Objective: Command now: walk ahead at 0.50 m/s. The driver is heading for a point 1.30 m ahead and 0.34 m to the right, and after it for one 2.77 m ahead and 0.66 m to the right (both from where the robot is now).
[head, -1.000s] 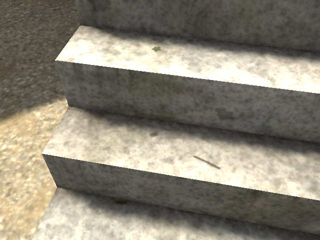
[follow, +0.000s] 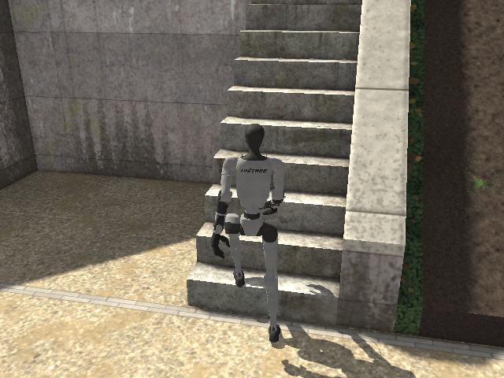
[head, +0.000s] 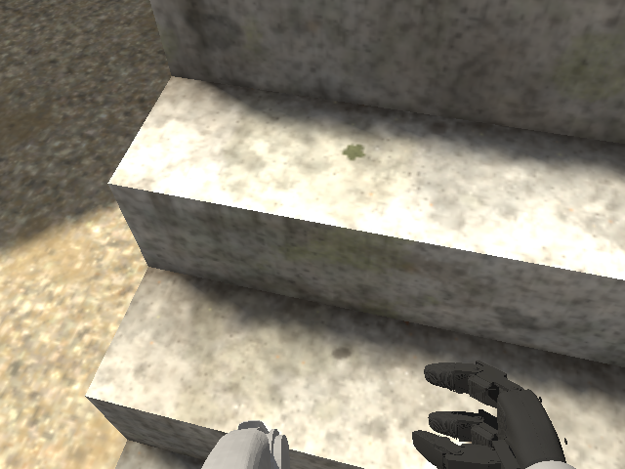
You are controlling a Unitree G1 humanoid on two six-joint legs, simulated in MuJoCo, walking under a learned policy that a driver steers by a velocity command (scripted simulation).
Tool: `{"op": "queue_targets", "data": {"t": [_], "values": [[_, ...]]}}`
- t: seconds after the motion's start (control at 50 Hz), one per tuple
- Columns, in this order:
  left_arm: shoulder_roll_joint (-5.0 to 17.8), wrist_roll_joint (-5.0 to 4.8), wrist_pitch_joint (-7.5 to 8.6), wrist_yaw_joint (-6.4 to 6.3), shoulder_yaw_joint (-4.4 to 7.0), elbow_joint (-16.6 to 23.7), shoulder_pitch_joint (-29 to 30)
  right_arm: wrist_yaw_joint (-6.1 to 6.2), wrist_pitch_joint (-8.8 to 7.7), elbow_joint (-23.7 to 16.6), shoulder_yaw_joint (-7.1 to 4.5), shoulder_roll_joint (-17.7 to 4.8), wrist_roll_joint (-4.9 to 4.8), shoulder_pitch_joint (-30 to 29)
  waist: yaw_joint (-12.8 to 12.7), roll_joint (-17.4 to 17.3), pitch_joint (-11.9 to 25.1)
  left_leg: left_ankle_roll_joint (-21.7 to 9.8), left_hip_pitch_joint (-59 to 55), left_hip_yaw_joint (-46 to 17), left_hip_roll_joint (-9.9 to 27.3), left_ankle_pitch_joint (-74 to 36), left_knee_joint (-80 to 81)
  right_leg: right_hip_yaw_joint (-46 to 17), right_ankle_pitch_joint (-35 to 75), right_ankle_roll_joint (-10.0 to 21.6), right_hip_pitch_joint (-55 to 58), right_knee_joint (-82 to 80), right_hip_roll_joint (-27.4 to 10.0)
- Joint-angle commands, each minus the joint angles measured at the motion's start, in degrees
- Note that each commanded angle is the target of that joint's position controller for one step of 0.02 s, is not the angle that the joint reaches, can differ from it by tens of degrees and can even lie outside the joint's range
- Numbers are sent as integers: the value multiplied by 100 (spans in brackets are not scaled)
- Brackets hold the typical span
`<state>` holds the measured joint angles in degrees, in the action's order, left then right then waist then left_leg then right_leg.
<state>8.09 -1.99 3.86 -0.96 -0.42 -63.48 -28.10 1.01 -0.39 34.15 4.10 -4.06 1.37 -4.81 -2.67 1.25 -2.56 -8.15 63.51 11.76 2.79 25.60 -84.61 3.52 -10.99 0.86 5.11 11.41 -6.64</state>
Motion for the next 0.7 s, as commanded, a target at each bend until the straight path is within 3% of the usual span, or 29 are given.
{"op": "queue_targets", "data": {"t": [0.02,0.04,0.08,0.1,0.12,0.16,0.18,0.2,0.24,0.26,0.28,0.32,0.36,0.4,0.42,0.44,0.46,0.48,0.5,0.52,0.54,0.56,0.58,0.6,0.62,0.64,0.66,0.68,0.7], "values": [[1052,-100,402,402,363,991,266,185,3,966,-917,-2404,137,3706,1539,-1905,3271,-871,-6524,-5990,1831,-729,5736,-467,1374,320,-3300,6415,1163],[812,271,360,441,369,966,276,190,102,909,-973,-2286,14,2742,1122,-1512,3589,-652,-5930,-7041,1712,982,6405,-1718,744,399,-3488,8945,1266],[345,546,71,275,332,1708,1198,81,106,1271,-776,-1422,-22,1412,327,-172,1381,-381,-3919,-5652,1451,3163,6190,-1037,1289,398,-4740,10230,827],[84,614,-32,145,260,1886,1462,84,25,1710,-631,-857,36,1579,158,141,396,-206,-3196,-4682,1259,2641,5726,-1053,1197,498,-5286,10314,801],[-69,554,-147,81,180,1913,1368,41,-7,2021,-496,-387,87,1700,-55,142,65,-109,-2830,-3934,1099,1984,5577,-1035,973,507,-5537,10556,872],[-456,396,-184,-8,4,2077,1392,-76,-195,2406,-385,-54,153,1936,-229,-302,-51,-67,-2907,-3346,1086,1145,5767,-1264,816,708,-6293,11301,1005],[-552,322,-210,-35,-36,2047,1331,-105,-313,2567,-365,-51,134,2056,-307,-320,-124,12,-3051,-2858,1009,704,5845,-1339,856,730,-6632,11263,1074],[-646,379,-252,-87,-99,2033,1357,-168,-440,2675,-381,-208,97,2215,-353,-177,-82,169,-3286,-2381,917,12,5904,-1350,1059,773,-6832,11203,1046],[-417,390,-244,-76,-111,2089,1646,-235,-658,2613,-355,-444,74,2151,-326,98,-47,280,-3095,-1723,806,-838,6323,-948,1438,687,-6653,10493,1170],[-445,311,-266,-121,-88,1923,1682,-251,-744,2769,-359,-500,99,2540,-160,-142,109,16,-3474,-1853,964,-1096,6433,-720,1325,693,-7050,11705,1387],[-451,250,-247,-148,-88,1936,1766,-238,-784,2852,-369,-627,1,2871,-13,-96,135,66,-4113,-1923,1132,-1259,6569,-787,1066,697,-7660,12339,1340],[-670,218,-216,-197,-163,2156,2404,-255,-826,3037,-428,-840,-3,3326,203,-266,-119,130,-5131,-2083,1334,-915,6735,-937,295,808,-9179,13496,1312],[-584,241,-186,-178,-191,2365,3003,-187,-853,3107,-365,-672,-35,3693,399,22,-150,357,-5543,-1877,1273,-931,6897,-729,192,787,-9437,12976,1180],[-596,213,-241,-69,-238,2546,3388,-125,-875,3122,-300,-557,-53,3737,405,-210,-174,420,-5275,-1513,1008,-1161,7130,-210,289,676,-9081,11996,977],[520,-40,-363,330,-95,2532,3442,-465,-471,3066,-241,-908,912,4404,751,-1543,582,-44,-5558,-1732,737,-1152,7125,-1016,1304,1526,-9800,11419,1124],[-664,222,-400,151,-277,2664,3851,-145,-652,3171,-353,-537,-5,3956,475,-566,-32,258,-5482,-1216,954,-1208,7457,296,346,762,-8935,11224,919],[-775,251,-427,98,-393,2718,3970,0,-697,3203,-267,-447,-189,4130,548,-516,-165,214,-5059,-1276,817,-1823,7635,782,256,574,-8638,10714,705],[-859,179,-485,55,-470,2849,4253,161,-668,3287,-358,-676,-262,4316,686,-988,6,-6,-5299,-1250,941,-3145,8413,1211,-375,550,-7940,9843,566],[-164,282,-1032,539,-581,3152,4488,-613,-307,3619,-208,-1081,749,5003,313,-1848,531,-1018,-5458,-1813,1587,-5064,8316,243,-1575,1541,-8665,9085,582],[-822,236,-775,215,-495,2621,4032,108,-404,3417,-429,-620,-162,4744,664,-901,463,-490,-6915,-797,1211,-4510,8452,1266,-1479,1017,-7652,8977,437],[-853,38,-625,163,-532,2166,3197,295,-497,3160,-292,-564,-403,4007,215,-820,910,-279,-6093,-80,756,-6522,7870,1367,-1619,1038,-5767,7591,732],[-760,-113,-550,34,-497,1938,2730,345,-597,3113,-290,-832,-464,4117,37,-1314,1307,-548,-5933,-174,1027,-9967,7355,1573,-2087,1035,-4530,7185,1152],[-125,347,-994,677,-606,3016,3909,-815,-554,3830,-322,-1931,612,5115,-598,-2814,1161,-2137,-6419,-1506,2342,-16237,7347,1067,-2278,876,-5594,6429,1616],[-32,285,-568,333,-274,1782,1825,-198,-733,2823,-569,-1496,-478,3633,-631,-1446,2159,-657,-7146,-94,1478,-13521,5416,1246,-1707,1147,-3395,6142,1383],[303,302,-475,134,-129,1333,380,-96,-872,2704,-659,-1807,-583,3702,-1001,-1347,3102,-281,-6084,-574,1214,-11604,3990,-754,-1795,1427,-1842,5369,778],[666,277,-624,-168,59,988,24,-228,-863,2596,-721,-1627,-522,3657,-931,-418,2800,-103,-4541,-745,481,-8706,2811,-3192,-3577,1802,-1589,3368,73],[1032,307,-791,-311,267,854,773,-357,-765,2525,-708,-1115,-298,3293,-723,674,2282,111,-3412,-1194,-596,-3075,115,-5675,-4376,2351,-1982,908,-547],[1109,282,-718,-254,374,911,1702,-417,-641,1982,-730,-790,22,2692,-339,260,1503,307,-2532,-1906,-628,-2345,-2593,-5393,-3614,2274,-2711,628,-760],[642,274,-621,-245,308,664,2050,-337,-549,1507,-673,-483,114,2204,82,-127,676,206,-1826,-2020,-618,-2481,-3354,-4482,-3489,2008,-3493,1122,-585]]}}
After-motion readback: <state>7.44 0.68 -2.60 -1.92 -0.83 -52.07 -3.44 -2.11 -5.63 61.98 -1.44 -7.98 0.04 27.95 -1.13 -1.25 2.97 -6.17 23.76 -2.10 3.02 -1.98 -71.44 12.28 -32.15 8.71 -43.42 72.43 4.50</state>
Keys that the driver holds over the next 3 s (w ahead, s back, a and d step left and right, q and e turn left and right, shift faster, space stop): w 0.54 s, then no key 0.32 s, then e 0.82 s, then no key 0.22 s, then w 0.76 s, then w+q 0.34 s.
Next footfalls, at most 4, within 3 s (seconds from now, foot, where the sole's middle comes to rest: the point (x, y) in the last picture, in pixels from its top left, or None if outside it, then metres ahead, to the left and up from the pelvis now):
0.60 right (413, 408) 0.40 -0.08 -0.37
1.12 left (268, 370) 0.45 0.13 -0.37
1.64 right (442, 422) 0.38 -0.12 -0.37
2.10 left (306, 361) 0.47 0.07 -0.37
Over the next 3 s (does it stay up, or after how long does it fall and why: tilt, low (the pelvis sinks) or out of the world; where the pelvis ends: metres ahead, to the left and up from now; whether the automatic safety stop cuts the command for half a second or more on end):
stays up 0.60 -0.22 0.62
